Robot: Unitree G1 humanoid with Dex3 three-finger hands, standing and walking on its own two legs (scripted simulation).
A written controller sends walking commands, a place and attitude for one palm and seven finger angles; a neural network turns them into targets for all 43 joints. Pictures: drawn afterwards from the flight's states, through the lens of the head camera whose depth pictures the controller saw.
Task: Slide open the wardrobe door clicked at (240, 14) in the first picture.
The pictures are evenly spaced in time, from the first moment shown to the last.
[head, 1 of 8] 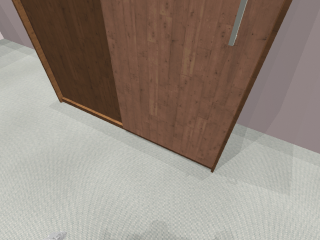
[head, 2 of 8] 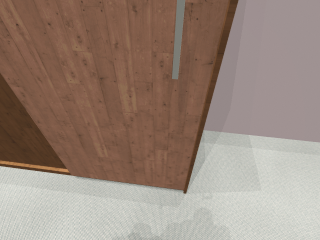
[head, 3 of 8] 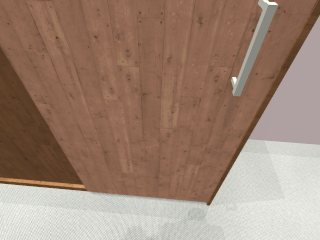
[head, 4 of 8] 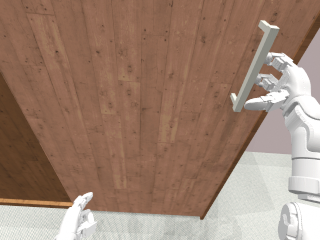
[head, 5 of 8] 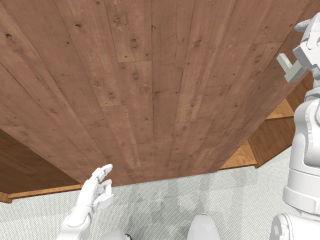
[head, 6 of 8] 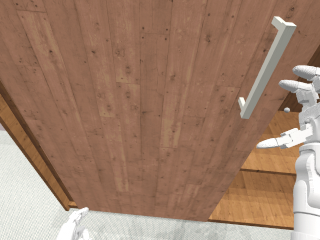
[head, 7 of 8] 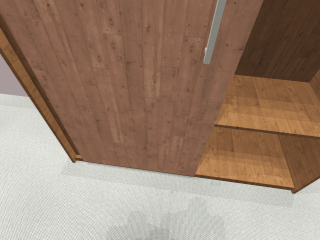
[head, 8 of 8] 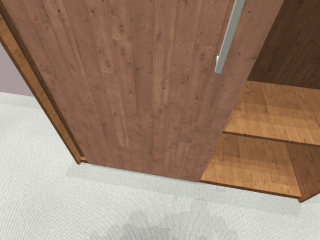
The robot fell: no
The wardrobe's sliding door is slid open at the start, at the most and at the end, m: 0.00 0.65 0.65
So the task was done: yes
